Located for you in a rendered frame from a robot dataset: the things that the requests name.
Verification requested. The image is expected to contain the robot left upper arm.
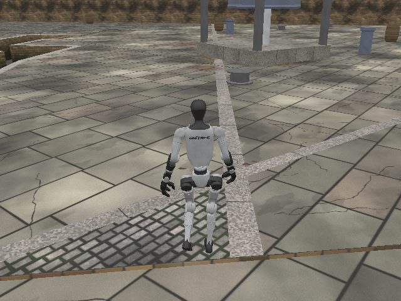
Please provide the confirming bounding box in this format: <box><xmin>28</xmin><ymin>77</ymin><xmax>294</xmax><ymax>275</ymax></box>
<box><xmin>170</xmin><ymin>127</ymin><xmax>186</xmax><ymax>163</ymax></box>

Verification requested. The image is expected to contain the robot right upper arm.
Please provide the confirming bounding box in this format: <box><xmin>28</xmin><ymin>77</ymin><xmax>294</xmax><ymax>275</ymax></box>
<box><xmin>212</xmin><ymin>126</ymin><xmax>230</xmax><ymax>161</ymax></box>

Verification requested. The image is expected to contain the robot head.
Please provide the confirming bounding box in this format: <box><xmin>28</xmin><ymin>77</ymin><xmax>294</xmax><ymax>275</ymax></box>
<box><xmin>189</xmin><ymin>99</ymin><xmax>210</xmax><ymax>130</ymax></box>

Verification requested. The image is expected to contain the robot left hand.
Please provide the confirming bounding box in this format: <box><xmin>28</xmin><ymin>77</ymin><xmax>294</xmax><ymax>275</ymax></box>
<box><xmin>160</xmin><ymin>181</ymin><xmax>175</xmax><ymax>197</ymax></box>

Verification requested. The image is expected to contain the robot right foot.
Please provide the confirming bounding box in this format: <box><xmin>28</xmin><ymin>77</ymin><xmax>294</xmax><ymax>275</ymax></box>
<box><xmin>204</xmin><ymin>238</ymin><xmax>213</xmax><ymax>253</ymax></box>

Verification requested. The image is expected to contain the robot right forearm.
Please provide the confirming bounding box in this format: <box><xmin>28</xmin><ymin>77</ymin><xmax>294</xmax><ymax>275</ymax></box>
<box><xmin>224</xmin><ymin>151</ymin><xmax>235</xmax><ymax>174</ymax></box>

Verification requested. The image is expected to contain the robot right hand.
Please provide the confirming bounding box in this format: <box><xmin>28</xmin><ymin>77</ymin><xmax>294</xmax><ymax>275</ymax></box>
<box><xmin>222</xmin><ymin>171</ymin><xmax>236</xmax><ymax>184</ymax></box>

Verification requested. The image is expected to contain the robot left forearm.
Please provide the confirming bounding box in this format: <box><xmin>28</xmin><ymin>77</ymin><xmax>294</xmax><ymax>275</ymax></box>
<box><xmin>162</xmin><ymin>153</ymin><xmax>175</xmax><ymax>182</ymax></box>

